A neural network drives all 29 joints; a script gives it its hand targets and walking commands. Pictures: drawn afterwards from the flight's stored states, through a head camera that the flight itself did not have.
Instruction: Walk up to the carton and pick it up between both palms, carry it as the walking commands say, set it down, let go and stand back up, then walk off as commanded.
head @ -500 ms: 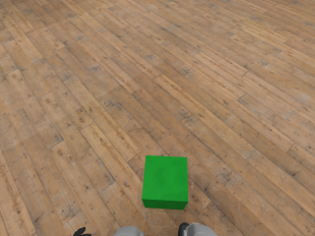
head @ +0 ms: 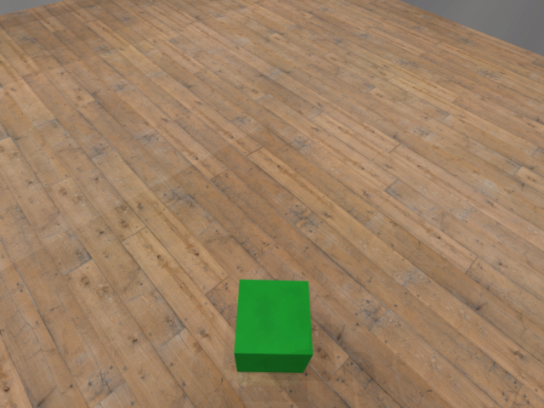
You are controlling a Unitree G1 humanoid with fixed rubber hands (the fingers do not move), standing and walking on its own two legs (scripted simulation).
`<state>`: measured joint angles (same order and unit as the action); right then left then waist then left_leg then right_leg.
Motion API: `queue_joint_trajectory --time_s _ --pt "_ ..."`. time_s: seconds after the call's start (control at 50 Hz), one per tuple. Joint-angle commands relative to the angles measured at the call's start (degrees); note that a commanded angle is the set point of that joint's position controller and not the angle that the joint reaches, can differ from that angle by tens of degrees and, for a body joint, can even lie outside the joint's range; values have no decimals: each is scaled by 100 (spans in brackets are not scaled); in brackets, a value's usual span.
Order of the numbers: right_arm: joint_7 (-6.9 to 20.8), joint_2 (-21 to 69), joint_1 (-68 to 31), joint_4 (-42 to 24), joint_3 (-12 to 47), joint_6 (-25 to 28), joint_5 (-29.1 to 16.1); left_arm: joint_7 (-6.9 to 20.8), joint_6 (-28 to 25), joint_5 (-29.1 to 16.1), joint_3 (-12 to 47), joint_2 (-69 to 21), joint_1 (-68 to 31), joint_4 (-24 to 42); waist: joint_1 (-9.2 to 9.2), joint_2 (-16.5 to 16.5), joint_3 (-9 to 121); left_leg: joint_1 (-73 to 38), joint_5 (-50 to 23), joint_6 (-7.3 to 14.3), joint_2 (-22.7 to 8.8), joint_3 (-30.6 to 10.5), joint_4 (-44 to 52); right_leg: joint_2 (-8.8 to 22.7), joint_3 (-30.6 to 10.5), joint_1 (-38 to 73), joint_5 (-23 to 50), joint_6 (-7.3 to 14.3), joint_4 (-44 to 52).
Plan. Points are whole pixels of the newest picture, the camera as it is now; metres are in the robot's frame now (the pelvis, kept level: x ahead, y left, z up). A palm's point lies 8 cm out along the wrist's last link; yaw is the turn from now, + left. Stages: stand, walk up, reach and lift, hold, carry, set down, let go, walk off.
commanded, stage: walk up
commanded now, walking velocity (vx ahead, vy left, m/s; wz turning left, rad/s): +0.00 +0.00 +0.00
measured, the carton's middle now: (272, 327) +0.43 -0.01 -0.66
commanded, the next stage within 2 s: stand in 0.40 s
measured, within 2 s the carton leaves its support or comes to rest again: neither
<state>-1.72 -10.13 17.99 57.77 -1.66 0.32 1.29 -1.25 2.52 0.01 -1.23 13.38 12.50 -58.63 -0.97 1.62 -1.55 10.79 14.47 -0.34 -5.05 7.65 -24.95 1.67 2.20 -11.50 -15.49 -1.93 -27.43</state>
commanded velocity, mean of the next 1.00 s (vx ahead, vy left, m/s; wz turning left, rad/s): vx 0.00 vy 0.00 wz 0.00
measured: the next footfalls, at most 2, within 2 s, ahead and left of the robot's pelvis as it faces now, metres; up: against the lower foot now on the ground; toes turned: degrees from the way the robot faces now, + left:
right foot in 0.02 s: +0.01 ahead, -0.14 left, +0.00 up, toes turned +5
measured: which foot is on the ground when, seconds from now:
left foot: down 0.00-1.00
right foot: up 0.00-0.00, down 0.02-1.00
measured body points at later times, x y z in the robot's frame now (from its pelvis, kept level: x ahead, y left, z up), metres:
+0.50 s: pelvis +0.01 -0.03 +0.00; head +0.02 -0.04 +0.45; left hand -0.01 +0.19 -0.16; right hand -0.01 -0.25 -0.16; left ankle -0.02 +0.11 -0.74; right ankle -0.03 -0.14 -0.74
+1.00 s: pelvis -0.02 -0.01 -0.03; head +0.08 -0.01 +0.41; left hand +0.15 +0.20 -0.16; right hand +0.13 -0.23 -0.16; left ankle -0.01 +0.12 -0.74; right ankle -0.02 -0.14 -0.74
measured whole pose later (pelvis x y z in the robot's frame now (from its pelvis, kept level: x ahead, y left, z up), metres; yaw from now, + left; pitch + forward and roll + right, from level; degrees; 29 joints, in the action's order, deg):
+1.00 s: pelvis -0.02 -0.01 -0.03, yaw -1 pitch +17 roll +0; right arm 2.5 -7.8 4.6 30.3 -4.7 -31.1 2.5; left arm 0.2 31.9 1.3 -3.3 6.7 3.0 -29.2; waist 0.3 0.0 6.0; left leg 37.7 16.9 -0.9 -1.4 0.1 -37.4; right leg 0.7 -1.3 -37.1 -17.4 -1.1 -37.4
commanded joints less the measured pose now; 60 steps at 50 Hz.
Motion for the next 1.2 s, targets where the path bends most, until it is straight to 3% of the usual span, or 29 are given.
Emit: queue_joint_trajectory --time_s 0.0,0.02,0.04,0.1,0.16,0.32,0.58,0.6,0.62,0.64,0.66,0.68,0.7,0.72,0.74,0.78,0.8,0.84,0.88,0.94,1.0,1.06,1.18 --pt "28 -493 450 26 -95 -5 -96 -98 -314 66 -71 270 827 -87 277 -457 578 -12 -1579 382 -503 -708 -74 620 -336 1093 1251 181 1202" --pt "54 -236 551 -68 -12 0 -120 -90 -390 84 -156 582 720 -104 182 438 531 424 -356 119 -22 -502 -314 1217 -967 1286 2700 325 1004" --pt "29 -200 472 -17 22 -55 -128 -61 -351 66 -99 569 359 -214 92 1024 202 183 460 -60 112 -305 48 1403 -1151 575 2632 701 1249" --pt "38 -426 271 164 -53 -40 -79 -58 -348 21 -69 332 121 -278 3 652 -296 -146 -416 -105 -28 -456 554 865 -631 161 1301 503 1209" --pt "31 -368 304 396 -25 17 -51 -57 -383 15 -32 73 311 -383 29 187 -261 -321 -807 -43 -180 -538 733 610 -422 180 1148 378 1096" --pt "-15 -267 231 712 -13 48 -31 -69 -421 7 -20 -28 576 -618 56 -4 -201 -428 -988 -88 -182 -533 767 548 -438 277 1582 346 1017" --pt "-69 -224 233 803 25 13 -43 -82 -369 28 -24 -85 934 -721 69 -89 -243 -461 -999 -93 -210 -458 585 503 -350 154 1531 279 970" --pt "5 -610 -1777 -1207 287 -107 -801 -110 -232 -654 339 404 -1076 1289 -70 126 961 1262 1028 483 449 -500 -409 1 -181 -1540 -831 208 189" --pt "-86 -665 -3421 -2392 249 -555 -682 -212 112 -382 168 584 -3087 3300 -197 16 915 1298 1007 437 417 -541 -655 230 -316 -1612 -943 337 12" --pt "-155 -848 -3158 -2257 316 -931 -628 -239 574 -321 34 668 -2784 2908 277 -25 562 1631 848 328 517 -509 -718 181 -210 -1836 -1136 333 -73" --pt "-110 -811 -2519 -2179 250 -1393 -751 -187 1109 -499 208 610 -2098 2799 334 51 662 1403 686 332 569 -331 -733 143 -31 -2180 -1146 360 -12" --pt "-112 -820 -2063 -1883 95 -1997 -698 -169 1729 -566 299 496 -1716 2400 184 -108 475 1268 595 372 577 -302 -668 117 5 -2132 -962 434 -9" --pt "-162 -827 -1763 -2034 115 -2551 -618 -142 2335 -548 317 421 -1267 2154 250 -171 365 1375 318 417 571 -345 -620 23 -68 -2054 -469 441 -47" --pt "-146 -759 -1457 -1977 49 -3051 -539 -120 2860 -553 425 320 -1031 2045 138 -184 562 1414 -82 364 504 -442 -717 -59 -161 -1947 132 474 -171" --pt "-82 -613 -1082 -1866 84 -3451 -483 -76 3224 -535 392 321 -693 1944 96 -132 1044 1327 -937 313 536 -574 -847 -195 -217 -1751 961 487 -340" --pt "28 -353 -601 -1787 217 -3884 -582 -11 3619 -487 350 159 -253 2030 166 -99 1893 1142 -2546 328 514 -945 -999 -321 -349 -1260 2556 504 -635" --pt "95 -315 -636 -1906 223 -3933 -562 15 3656 -470 322 93 -216 2160 164 -94 2123 1140 -3041 348 510 -1069 -1038 -337 -410 -1206 3005 496 -688" --pt "231 -385 -841 -2308 37 -3811 -351 56 3580 -392 186 -37 -337 2543 80 -200 2223 1189 -3323 345 519 -1152 -1023 -381 -461 -1324 3132 490 -705" --pt "338 -423 -1076 -2690 -230 -3527 -67 108 3326 -170 -54 -142 -668 2926 47 -269 2169 1193 -3062 283 554 -1042 -982 -377 -485 -1348 2947 430 -711" --pt "449 -322 -1521 -3283 -554 -3054 276 153 2854 280 -438 -255 -1169 3501 160 -261 2209 1548 -2760 133 634 -810 -1236 -337 -400 -1746 2789 269 -964" --pt "503 -414 -2014 -3608 -620 -2690 227 140 2501 309 -530 -236 -1483 3764 202 -208 2630 1799 -2546 -9 616 -766 -1651 -373 -261 -2227 2480 160 -1427" --pt "514 -480 -2076 -3639 -555 -2633 118 125 2410 258 -590 -209 -1452 3773 181 -144 2830 1943 -1861 -46 655 -697 -1901 -417 -110 -2471 1870 142 -1746" --pt "459 -460 -2740 -3650 -505 -2973 -63 148 2725 62 -547 -101 -2207 3768 153 -132 2222 2408 166 -39 719 -569 -1965 -372 13 -2883 -145 164 -1837"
